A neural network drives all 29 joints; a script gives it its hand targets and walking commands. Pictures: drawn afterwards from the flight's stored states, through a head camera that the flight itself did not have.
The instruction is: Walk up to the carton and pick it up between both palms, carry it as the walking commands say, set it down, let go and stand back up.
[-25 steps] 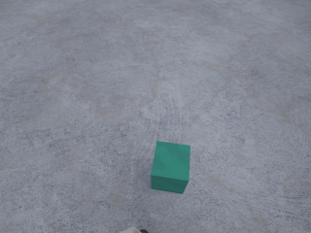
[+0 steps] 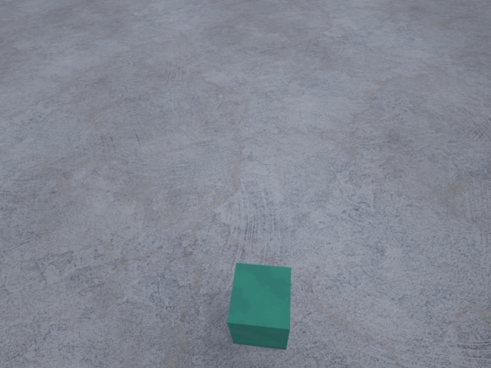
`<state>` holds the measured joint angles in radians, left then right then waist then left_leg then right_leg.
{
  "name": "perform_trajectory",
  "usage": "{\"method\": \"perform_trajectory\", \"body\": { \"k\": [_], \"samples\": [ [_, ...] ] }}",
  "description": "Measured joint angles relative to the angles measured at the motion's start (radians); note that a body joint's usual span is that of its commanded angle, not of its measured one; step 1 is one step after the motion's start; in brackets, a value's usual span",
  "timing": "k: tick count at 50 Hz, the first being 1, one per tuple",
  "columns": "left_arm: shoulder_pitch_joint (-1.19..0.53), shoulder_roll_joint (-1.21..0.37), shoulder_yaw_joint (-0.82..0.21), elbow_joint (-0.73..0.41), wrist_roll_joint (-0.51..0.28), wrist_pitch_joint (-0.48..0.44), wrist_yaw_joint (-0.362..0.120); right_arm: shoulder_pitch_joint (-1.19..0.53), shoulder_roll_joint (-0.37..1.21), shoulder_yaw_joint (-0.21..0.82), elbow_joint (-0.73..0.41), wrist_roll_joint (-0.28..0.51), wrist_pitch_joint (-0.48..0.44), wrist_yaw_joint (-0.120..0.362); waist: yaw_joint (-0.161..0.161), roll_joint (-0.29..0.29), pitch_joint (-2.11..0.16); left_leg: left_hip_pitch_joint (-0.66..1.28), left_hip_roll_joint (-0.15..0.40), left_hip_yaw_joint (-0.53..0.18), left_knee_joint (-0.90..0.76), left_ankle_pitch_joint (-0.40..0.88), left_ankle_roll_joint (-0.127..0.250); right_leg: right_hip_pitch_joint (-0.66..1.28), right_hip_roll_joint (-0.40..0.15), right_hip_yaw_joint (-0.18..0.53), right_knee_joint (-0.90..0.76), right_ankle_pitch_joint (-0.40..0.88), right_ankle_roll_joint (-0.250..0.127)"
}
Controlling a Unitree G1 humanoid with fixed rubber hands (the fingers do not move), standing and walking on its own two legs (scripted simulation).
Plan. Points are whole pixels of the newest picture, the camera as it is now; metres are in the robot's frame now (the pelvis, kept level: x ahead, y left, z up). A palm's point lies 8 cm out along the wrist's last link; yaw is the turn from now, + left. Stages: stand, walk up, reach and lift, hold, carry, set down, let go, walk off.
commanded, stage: walk up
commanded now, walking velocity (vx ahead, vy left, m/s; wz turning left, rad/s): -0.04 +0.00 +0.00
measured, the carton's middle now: (261, 306) +0.46 -0.02 -0.65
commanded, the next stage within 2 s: none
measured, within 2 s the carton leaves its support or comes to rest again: neither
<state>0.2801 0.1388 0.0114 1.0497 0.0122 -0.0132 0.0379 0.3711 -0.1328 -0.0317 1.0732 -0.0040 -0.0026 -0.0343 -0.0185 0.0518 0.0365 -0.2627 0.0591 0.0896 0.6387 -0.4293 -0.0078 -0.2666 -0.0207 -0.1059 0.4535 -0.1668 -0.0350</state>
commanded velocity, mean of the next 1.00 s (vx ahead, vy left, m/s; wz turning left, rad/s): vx -0.01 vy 0.00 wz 0.00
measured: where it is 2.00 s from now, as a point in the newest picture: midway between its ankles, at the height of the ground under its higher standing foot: outside the picture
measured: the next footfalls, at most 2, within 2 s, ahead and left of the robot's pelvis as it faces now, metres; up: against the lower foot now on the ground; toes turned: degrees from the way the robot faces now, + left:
left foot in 0.28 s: -0.04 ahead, +0.12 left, +0.00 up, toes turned +3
left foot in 1.42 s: +0.04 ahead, +0.16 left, +0.00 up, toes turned -8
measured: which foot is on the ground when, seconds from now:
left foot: up 0.00-0.26, down 0.28-1.00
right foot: down 0.00-1.00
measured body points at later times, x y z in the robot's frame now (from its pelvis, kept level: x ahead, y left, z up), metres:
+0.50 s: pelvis -0.02 +0.02 +0.00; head -0.04 +0.04 +0.45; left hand -0.04 +0.24 -0.17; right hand -0.08 -0.18 -0.15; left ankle -0.08 +0.12 -0.74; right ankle +0.05 -0.10 -0.74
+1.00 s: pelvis +0.02 +0.01 +0.00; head +0.03 +0.01 +0.45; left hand -0.01 +0.21 -0.16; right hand -0.03 -0.20 -0.16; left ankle -0.08 +0.12 -0.74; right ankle +0.05 -0.10 -0.74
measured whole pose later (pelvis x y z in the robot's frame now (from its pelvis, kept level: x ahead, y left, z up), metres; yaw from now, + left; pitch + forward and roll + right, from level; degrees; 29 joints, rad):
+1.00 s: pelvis +0.02 +0.01 +0.00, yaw +0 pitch -1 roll -1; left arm 0.33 0.12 0.01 1.16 0.00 -0.02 0.04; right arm 0.38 -0.10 -0.01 1.15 0.00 -0.02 -0.04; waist 0.02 0.00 0.03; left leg 0.03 0.03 0.04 0.36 -0.36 -0.01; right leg -0.22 -0.01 -0.11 0.43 -0.19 -0.02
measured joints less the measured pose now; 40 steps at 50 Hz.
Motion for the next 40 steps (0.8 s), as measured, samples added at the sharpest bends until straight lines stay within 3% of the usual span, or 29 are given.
{"method": "perform_trajectory", "body": {
  "k": [7,12,14,16,21,30,40],
  "samples": [
    [-0.02,-0.008,-0.005,-0.002,-0.002,0.004,0.008,-0.005,-0.033,-0.022,-0.022,-0.009,0.044,-0.003,0.019,0.005,-0.018,-0.055,-0.011,-0.069,0.21,-0.012,-0.006,-0.022,0.001,-0.009,-0.038,0.042,-0.009],
    [-0.044,0.002,0.0,0.005,0.0,0.019,0.005,0.018,-0.034,-0.016,-0.003,0.0,0.042,-0.007,0.026,-0.019,-0.057,0.05,-0.015,-0.075,0.023,-0.019,-0.005,-0.043,0.013,-0.015,-0.043,0.057,-0.006],
    [-0.052,0.011,0.008,0.009,-0.003,0.029,0.004,0.028,-0.027,-0.01,0.009,0.002,0.031,-0.01,0.022,-0.029,-0.061,0.115,-0.019,-0.07,-0.135,0.069,0.005,-0.049,0.017,-0.021,-0.028,0.055,0.0],
    [-0.044,0.032,0.02,0.022,-0.01,0.036,0.002,0.037,0.002,0.0,0.027,-0.003,0.016,-0.012,0.028,-0.083,-0.061,0.152,-0.042,-0.048,-0.186,0.117,0.012,-0.039,-0.001,0.002,-0.027,0.057,0.01],
    [0.003,0.04,0.012,0.057,-0.027,0.037,-0.019,0.075,0.045,0.025,0.044,-0.005,-0.004,-0.003,0.031,-0.116,-0.052,0.215,-0.062,-0.034,-0.237,0.118,0.021,0.012,-0.019,0.015,-0.06,0.074,0.033],
    [0.069,0.014,-0.008,0.115,-0.013,0.02,-0.02,0.045,0.067,0.034,0.036,0.004,-0.017,0.002,0.041,-0.078,-0.015,0.25,-0.074,-0.031,-0.261,0.112,0.03,0.023,-0.03,0.022,-0.033,0.042,0.04],
    [0.072,-0.018,-0.008,0.127,-0.009,-0.004,-0.001,0.003,0.041,0.029,0.047,0.0,-0.028,-0.004,0.038,-0.052,0.003,0.271,-0.054,-0.041,-0.288,0.099,0.016,0.032,-0.013,0.01,-0.029,0.007,0.028]
  ]
}}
